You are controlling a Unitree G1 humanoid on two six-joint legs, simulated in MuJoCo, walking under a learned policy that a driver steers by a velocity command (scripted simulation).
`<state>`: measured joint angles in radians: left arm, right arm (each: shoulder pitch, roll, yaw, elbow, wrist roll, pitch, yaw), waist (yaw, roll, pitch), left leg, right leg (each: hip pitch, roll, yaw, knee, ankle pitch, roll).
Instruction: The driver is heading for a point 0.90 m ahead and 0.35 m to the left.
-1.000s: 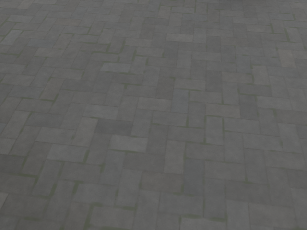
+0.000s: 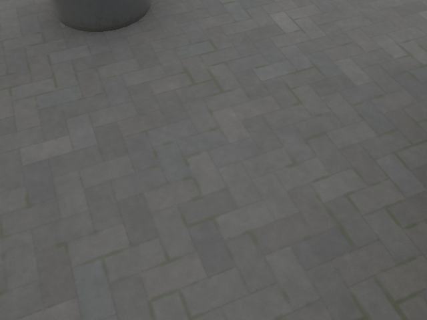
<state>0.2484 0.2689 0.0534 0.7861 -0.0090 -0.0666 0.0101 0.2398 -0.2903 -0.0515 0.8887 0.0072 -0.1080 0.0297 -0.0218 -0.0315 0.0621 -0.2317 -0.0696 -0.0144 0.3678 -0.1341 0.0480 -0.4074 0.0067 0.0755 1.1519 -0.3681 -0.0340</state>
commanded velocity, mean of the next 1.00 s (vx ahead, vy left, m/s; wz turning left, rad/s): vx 0.50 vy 0.00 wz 0.46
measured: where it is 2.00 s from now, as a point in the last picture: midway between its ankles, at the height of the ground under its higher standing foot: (121, 212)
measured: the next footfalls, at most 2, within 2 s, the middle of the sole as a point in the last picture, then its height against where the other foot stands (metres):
right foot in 0.30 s outside the picture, level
left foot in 0.82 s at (155, 301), level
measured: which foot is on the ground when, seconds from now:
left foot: down 0.00-0.30, up 0.32-0.80, down 0.82-1.00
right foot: up 0.00-0.28, down 0.30-0.82, up 0.84-1.00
